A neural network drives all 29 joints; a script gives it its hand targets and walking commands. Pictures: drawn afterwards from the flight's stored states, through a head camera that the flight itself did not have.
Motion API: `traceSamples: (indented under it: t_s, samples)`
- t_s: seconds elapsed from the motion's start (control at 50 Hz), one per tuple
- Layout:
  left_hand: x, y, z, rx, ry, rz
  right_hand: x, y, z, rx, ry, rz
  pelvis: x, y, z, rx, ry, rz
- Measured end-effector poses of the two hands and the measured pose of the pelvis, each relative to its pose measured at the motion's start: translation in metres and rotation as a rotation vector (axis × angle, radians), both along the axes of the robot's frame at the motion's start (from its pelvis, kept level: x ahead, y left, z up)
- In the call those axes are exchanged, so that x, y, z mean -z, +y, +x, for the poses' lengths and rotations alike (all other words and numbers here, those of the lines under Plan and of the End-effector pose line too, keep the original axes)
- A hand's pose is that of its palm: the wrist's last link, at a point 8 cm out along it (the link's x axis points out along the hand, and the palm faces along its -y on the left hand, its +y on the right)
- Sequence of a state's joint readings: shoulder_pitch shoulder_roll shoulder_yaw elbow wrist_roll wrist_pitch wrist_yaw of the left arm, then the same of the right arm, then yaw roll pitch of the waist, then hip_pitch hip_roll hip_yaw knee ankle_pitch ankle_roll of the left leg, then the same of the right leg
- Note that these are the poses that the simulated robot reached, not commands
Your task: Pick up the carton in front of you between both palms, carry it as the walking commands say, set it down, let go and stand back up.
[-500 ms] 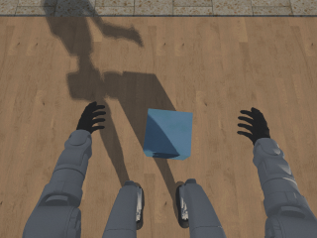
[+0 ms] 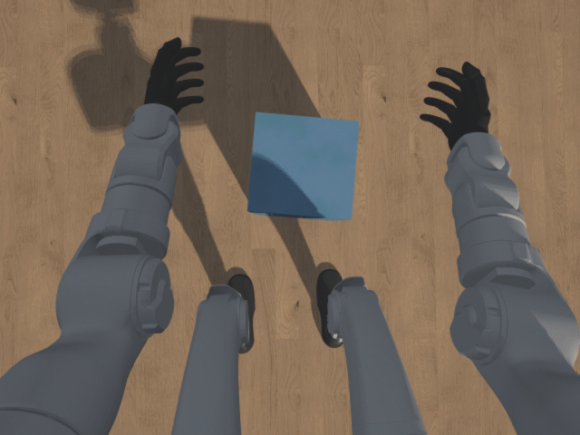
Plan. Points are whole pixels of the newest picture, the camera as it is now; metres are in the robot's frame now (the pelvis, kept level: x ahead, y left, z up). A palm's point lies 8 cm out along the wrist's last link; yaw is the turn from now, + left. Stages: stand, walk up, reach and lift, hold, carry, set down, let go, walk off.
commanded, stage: reach and lift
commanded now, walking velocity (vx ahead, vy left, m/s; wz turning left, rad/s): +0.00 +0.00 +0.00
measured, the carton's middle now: (299, 174) +0.47 -0.05 -0.49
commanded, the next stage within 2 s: none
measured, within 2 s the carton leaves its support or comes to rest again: leaves its support in 1.58 s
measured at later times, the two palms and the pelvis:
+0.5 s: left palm (205, 157) +0.49 +0.14 -0.35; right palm (400, 170) +0.44 -0.24 -0.35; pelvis -0.04 +0.00 -0.20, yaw -1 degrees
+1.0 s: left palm (218, 159) +0.50 +0.13 -0.42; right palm (381, 174) +0.45 -0.22 -0.42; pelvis -0.04 +0.00 -0.25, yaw -1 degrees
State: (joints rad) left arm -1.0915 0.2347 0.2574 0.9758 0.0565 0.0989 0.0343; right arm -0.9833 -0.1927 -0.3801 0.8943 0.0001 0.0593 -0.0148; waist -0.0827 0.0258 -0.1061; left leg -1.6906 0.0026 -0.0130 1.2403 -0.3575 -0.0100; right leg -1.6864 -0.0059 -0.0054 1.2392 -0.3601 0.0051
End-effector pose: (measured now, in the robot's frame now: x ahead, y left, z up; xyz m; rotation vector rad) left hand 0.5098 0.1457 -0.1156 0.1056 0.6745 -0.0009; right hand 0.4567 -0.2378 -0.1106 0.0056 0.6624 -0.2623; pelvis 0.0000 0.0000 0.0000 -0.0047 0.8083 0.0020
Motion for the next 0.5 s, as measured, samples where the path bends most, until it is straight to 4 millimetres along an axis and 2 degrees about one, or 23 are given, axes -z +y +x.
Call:
traceSamples:
  t_s: [0.06, 0.14, 0.28, 0.38, 0.5]
  samples:
    - [0.031, 0.002, -0.003, -0.009, 0.014, 0.001, 0.029, 0.000, -0.001, 0.002, 0.018, -0.001, 0.018, 0.000, 0.005, 0.001, 0.046, -0.001]
    - [0.081, 0.003, -0.010, -0.017, 0.028, 0.002, 0.077, 0.001, -0.004, 0.002, 0.040, -0.006, 0.051, 0.001, 0.007, 0.000, 0.091, -0.004]
    - [0.165, 0.004, -0.020, -0.018, 0.017, 0.000, 0.160, -0.002, -0.014, 0.002, 0.048, -0.017, 0.116, 0.003, -0.003, 0.001, 0.098, -0.006]
    - [0.203, 0.003, -0.022, -0.017, -0.001, 0.001, 0.201, -0.002, -0.015, 0.006, 0.029, -0.014, 0.158, 0.004, -0.018, 0.005, 0.048, -0.006]
    - [0.239, -0.001, -0.020, -0.027, 0.018, 0.002, 0.239, 0.003, -0.013, 0.015, 0.043, 0.000, 0.195, 0.004, -0.036, 0.005, -0.027, -0.006]
